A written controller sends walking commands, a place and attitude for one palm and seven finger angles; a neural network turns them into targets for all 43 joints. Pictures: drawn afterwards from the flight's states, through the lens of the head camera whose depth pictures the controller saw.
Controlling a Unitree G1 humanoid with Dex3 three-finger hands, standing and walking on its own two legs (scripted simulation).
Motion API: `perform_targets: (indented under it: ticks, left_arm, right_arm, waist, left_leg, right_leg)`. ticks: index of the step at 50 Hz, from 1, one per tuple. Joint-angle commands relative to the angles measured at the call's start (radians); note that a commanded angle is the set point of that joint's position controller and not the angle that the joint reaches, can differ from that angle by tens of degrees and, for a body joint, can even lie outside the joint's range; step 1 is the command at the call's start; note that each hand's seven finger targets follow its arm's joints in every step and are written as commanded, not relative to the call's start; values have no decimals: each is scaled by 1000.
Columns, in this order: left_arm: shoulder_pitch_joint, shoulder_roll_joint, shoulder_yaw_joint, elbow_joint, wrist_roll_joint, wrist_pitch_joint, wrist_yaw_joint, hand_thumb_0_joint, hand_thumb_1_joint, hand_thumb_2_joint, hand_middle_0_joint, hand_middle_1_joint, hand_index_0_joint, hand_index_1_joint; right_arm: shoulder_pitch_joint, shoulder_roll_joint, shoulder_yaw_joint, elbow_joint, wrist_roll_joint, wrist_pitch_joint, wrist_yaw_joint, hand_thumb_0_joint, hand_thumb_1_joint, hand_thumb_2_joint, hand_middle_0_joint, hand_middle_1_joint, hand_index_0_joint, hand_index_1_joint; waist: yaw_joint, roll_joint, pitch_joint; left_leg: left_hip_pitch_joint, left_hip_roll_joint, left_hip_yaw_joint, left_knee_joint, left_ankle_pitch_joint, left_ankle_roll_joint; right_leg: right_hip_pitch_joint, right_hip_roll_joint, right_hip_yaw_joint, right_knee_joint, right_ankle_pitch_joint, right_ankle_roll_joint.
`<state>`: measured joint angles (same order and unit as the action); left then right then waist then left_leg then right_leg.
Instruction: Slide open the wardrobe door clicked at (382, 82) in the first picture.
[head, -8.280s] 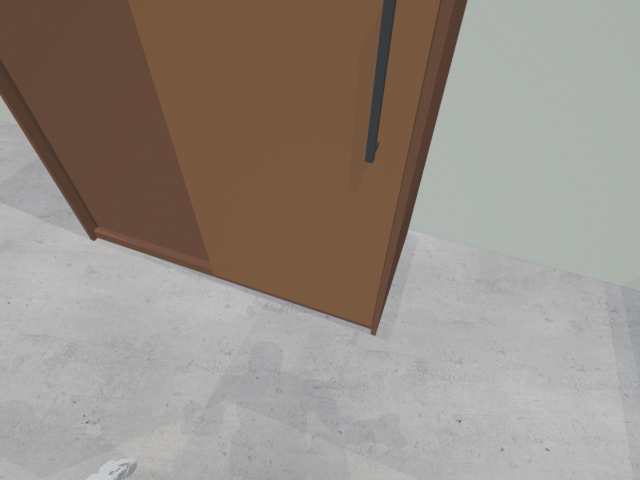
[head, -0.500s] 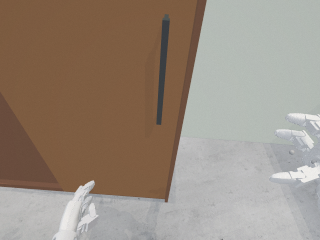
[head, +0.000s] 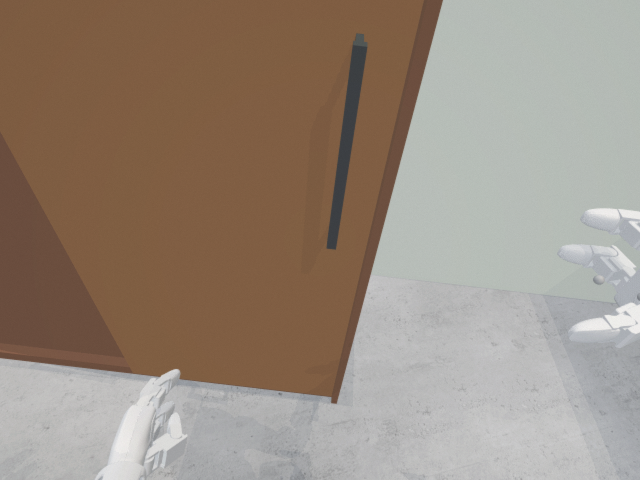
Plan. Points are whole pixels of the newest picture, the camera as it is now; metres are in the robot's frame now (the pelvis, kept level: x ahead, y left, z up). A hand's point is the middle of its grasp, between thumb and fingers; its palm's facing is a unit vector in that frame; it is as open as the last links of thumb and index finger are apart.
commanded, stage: raise the hand with hooked fingers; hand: right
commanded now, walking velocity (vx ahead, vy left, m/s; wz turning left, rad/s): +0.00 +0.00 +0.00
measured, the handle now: (343, 158) +0.52 -0.02 +0.16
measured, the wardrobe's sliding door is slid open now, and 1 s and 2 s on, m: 0.00 0.00 0.00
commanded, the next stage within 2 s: move the hooked fingers beside the handle in 0.28 s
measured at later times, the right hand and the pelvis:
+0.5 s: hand (613, 274) +0.28 -0.28 +0.20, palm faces +0.16 +0.99 -0.04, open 14.0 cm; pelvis +0.00 +0.00 +0.00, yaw +0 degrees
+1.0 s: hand (524, 239) +0.33 -0.21 +0.19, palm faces +0.11 +0.99 -0.01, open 14.0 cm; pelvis +0.00 +0.00 +0.00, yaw +0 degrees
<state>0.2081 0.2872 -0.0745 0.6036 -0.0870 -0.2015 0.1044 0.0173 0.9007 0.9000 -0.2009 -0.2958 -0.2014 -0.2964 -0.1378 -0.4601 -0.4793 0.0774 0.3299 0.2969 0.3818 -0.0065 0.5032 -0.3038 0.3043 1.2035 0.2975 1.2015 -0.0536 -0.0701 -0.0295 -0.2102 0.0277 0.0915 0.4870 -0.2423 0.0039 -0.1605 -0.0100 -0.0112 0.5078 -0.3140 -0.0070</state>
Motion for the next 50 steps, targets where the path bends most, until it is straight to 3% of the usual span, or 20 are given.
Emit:
perform_targets:
  ticks: [1, 5, 8, 10, 11, 15, 18, 21, 25, 26, 30, 31, 33, 36, 39, 41, 42, 45, 48, 50]
  left_arm:
    - [-158, 81, 36, -184, 12, -74, 2, 0, 900, 900, -200, -300, -200, -300]
    - [-142, 81, 38, -156, 3, -78, 14, 0, 900, 900, -200, -300, -200, -300]
    - [-141, 90, 38, -153, -3, -72, 21, 0, 900, 900, -200, -300, -200, -300]
    - [-141, 93, 38, -161, -2, -72, 24, 0, 900, 900, -200, -300, -200, -300]
    - [-138, 94, 37, -159, -3, -69, 22, 0, 900, 900, -200, -300, -200, -300]
    - [-149, 90, 38, -175, 6, -68, 16, 0, 900, 900, -200, -300, -200, -300]
    - [-151, 86, 35, -169, 7, -63, 11, 0, 900, 900, -200, -300, -200, -300]
    - [-160, 78, 33, -167, 3, -66, 9, 0, 900, 900, -200, -300, -200, -300]
    - [-150, 81, 33, -153, -2, -68, 20, 0, 900, 900, -200, -300, -200, -300]
    - [-151, 80, 31, -149, 0, -68, 20, 0, 900, 900, -200, -300, -200, -300]
    - [-158, 71, 33, -158, 6, -69, 22, 0, 900, 900, -200, -300, -200, -300]
    - [-160, 72, 30, -149, 9, -65, 18, 0, 900, 900, -200, -300, -200, -300]
    - [-161, 67, 31, -146, 11, -62, 19, 0, 900, 900, -200, -300, -200, -300]
    - [-160, 66, 33, -142, 16, -53, 8, 0, 900, 900, -200, -300, -200, -300]
    - [-162, 71, 33, -132, 11, -24, 6, 0, 900, 900, -200, -300, -200, -300]
    - [-169, 71, 37, -137, 6, -10, 1, 0, 900, 900, -200, -300, -200, -300]
    - [-176, 67, 36, -147, 4, -7, 0, 0, 900, 900, -200, -300, -200, -300]
    - [-166, 61, 39, -148, 6, -9, 2, 0, 900, 900, -200, -300, -200, -300]
    - [-152, 64, 41, -133, 10, -9, 10, 0, 900, 900, -200, -300, -200, -300]
    - [-149, 63, 42, -124, 9, -8, 15, 0, 900, 900, -200, -300, -200, -300]
  right_arm:
    - [-329, -351, -178, -351, 22, -150, -57, 0, 500, -300, 300, 1200, 300, 1200]
    - [-331, -266, -107, -259, 2, -131, -70, 0, 500, -300, 300, 1200, 300, 1200]
    - [-347, -237, -49, -214, -11, -77, -49, 0, 500, -300, 300, 1200, 300, 1200]
    - [-345, -237, -37, -209, -13, -55, -35, 0, 500, -300, 300, 1200, 300, 1200]
    - [-324, -235, -37, -195, -9, -50, -28, 0, 500, -300, 300, 1200, 300, 1200]
    - [-311, -290, -113, -254, 10, -81, -21, 0, 500, -300, 300, 1200, 300, 1200]
    - [-297, -295, -135, -233, 21, -98, -30, 0, 500, -300, 300, 1200, 300, 1200]
    - [-343, -213, -52, -257, 18, -97, -37, 0, 500, -300, 300, 1200, 300, 1200]
    - [-434, -158, 38, -240, -11, -71, -60, 0, 500, -300, 300, 1200, 300, 1200]
    - [-449, -146, 60, -240, -16, -69, -67, 0, 500, -300, 300, 1200, 300, 1200]
    - [-473, -151, 48, -299, -36, -79, -107, 0, 500, -300, 300, 1200, 300, 1200]
    - [-477, -152, 51, -296, -36, -83, -119, 0, 500, -300, 300, 1200, 300, 1200]
    - [-497, -137, 49, -286, -39, -89, -141, 0, 500, -300, 300, 1200, 300, 1200]
    - [-423, -143, 18, -260, -42, -80, -171, 0, 500, -300, 300, 1200, 300, 1200]
    - [-423, -135, 20, -155, -52, -31, -189, 0, 500, -300, 300, 1200, 300, 1200]
    - [-456, -118, 51, -170, -62, -14, -197, 0, 500, -300, 300, 1200, 300, 1200]
    - [-484, -84, 90, -195, -67, -12, -198, 0, 500, -300, 300, 1200, 300, 1200]
    - [-590, -51, 139, -258, -74, -40, -210, 0, 500, -300, 300, 1200, 300, 1200]
    - [-632, -50, 143, -233, -72, -76, -221, 0, 500, -300, 300, 1200, 300, 1200]
    - [-667, -32, 165, -204, -76, -85, -231, 0, 500, -300, 300, 1200, 300, 1200]
  waist:
    - [-32, -19, -220]
    - [-3, -72, -127]
    - [7, -62, -100]
    - [6, -45, -126]
    - [3, 9, -126]
    - [-15, 31, -207]
    - [-18, 38, -172]
    - [-6, -11, -149]
    - [21, -54, -117]
    - [22, -9, -99]
    - [7, -31, -181]
    - [6, 7, -181]
    - [5, 1, -196]
    - [-20, 36, -213]
    - [-11, 73, -154]
    - [-6, 64, -157]
    - [1, 24, -168]
    - [23, -3, -204]
    - [34, 57, -224]
    - [39, 48, -213]
  left_leg:
    - [138, -21, -33, -54, 229, 18]
    - [79, -22, -23, -67, 193, 19]
    - [62, -19, -26, -79, 171, 18]
    - [68, -20, -22, -72, 178, 18]
    - [77, -23, -23, -77, 178, 16]
    - [124, -25, -16, -54, 252, 17]
    - [116, -26, -17, -63, 230, 17]
    - [89, -25, -24, -68, 225, 19]
    - [34, -23, -19, -76, 151, 17]
    - [32, -25, -19, -83, 135, 18]
    - [65, -20, -16, -64, 156, 22]
    - [75, -23, -18, -71, 151, 20]
    - [89, -20, -15, -61, 183, 21]
    - [121, -20, -16, -58, 228, 23]
    - [108, -14, -18, -65, 218, 18]
    - [109, -14, -24, -69, 215, 18]
    - [101, -11, -26, -67, 218, 18]
    - [85, -16, -25, -62, 226, 19]
    - [90, -20, -30, -66, 212, 15]
    - [74, -20, -30, -69, 190, 15]
  right_leg:
    - [26, 19, 31, -73, 298, -13]
    - [26, 18, 26, -95, 257, -10]
    - [21, 18, 28, -96, 229, -14]
    - [30, 20, 37, -96, 237, -14]
    - [24, 16, 35, -92, 238, -16]
    - [47, 22, 43, -88, 304, -15]
    - [24, 20, 38, -94, 283, -13]
    - [40, 18, 33, -90, 279, -9]
    - [44, 17, 44, -100, 219, -9]
    - [36, 14, 48, -100, 208, -11]
    - [64, 17, 56, -106, 242, -6]
    - [54, 14, 55, -105, 238, -7]
    - [56, 16, 52, -106, 265, -4]
    - [42, 15, 44, -103, 305, -2]
    - [-13, 16, 29, -111, 269, -5]
    - [-10, 14, 23, -106, 271, -8]
    - [5, 17, 20, -104, 274, -9]
    - [50, 15, 27, -95, 292, -8]
    - [53, 13, 29, -93, 268, -14]
    - [53, 15, 30, -96, 246, -13]
